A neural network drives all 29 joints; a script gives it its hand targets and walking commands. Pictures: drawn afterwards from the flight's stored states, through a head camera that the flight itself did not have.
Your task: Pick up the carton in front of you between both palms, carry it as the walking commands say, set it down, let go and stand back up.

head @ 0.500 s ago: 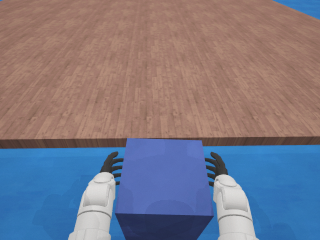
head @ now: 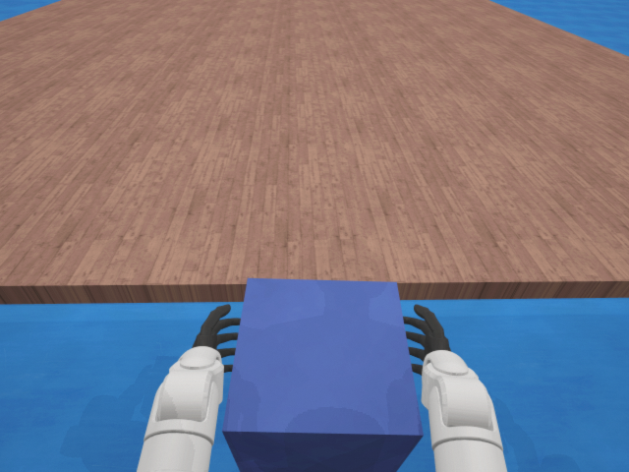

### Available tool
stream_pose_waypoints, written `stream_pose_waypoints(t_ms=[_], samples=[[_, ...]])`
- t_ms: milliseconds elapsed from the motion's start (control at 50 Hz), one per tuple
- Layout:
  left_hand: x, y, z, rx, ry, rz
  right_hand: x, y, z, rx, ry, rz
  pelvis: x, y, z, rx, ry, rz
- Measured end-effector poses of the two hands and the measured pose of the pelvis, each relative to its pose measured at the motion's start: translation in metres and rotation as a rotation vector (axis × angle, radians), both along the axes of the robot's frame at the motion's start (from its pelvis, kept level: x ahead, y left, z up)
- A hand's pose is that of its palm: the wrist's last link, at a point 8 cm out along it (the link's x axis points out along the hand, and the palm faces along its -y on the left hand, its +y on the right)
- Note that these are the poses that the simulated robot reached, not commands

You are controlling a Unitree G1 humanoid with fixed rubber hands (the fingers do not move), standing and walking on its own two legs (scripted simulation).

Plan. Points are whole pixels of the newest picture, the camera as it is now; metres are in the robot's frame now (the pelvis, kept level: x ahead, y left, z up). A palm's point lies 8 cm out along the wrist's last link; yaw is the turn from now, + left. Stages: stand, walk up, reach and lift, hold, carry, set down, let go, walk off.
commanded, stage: hold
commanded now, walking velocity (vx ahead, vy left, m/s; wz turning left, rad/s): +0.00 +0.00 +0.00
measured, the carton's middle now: (318, 387) +0.29 +0.00 -0.04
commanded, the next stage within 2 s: carry in 1.40 s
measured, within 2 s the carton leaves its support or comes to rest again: neither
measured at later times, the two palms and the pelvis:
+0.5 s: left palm (204, 358) +0.27 +0.15 +0.04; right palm (437, 362) +0.28 -0.15 +0.05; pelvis -0.01 +0.00 +0.00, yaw +0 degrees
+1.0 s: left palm (205, 358) +0.28 +0.15 +0.04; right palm (437, 361) +0.28 -0.15 +0.05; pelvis +0.00 +0.00 +0.00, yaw +0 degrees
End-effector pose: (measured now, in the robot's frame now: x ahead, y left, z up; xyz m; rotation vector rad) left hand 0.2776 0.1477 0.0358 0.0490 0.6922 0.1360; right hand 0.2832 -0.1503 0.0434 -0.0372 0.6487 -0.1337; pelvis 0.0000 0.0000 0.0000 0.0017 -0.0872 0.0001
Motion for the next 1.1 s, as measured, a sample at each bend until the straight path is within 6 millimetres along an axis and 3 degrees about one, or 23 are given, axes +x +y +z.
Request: stream_pose_waypoints(t_ms=[100, 420, 1100], samples=[[-0.002, 0.000, 0.009, 0.001, -0.010, -0.003, -0.003, 0.000, 0.009, 0.000, -0.009, -0.003, -0.003, 0.000, 0.000, -0.001, -0.019, -0.001], [-0.005, 0.001, 0.007, -0.008, 0.004, 0.004, -0.008, 0.001, 0.007, 0.008, 0.006, -0.015, -0.015, 0.002, -0.002, -0.001, -0.030, -0.004], [-0.003, 0.000, 0.006, 0.006, 0.012, -0.003, -0.005, 0.000, 0.006, -0.006, 0.015, -0.004, -0.005, 0.000, 0.000, -0.001, -0.029, -0.003]])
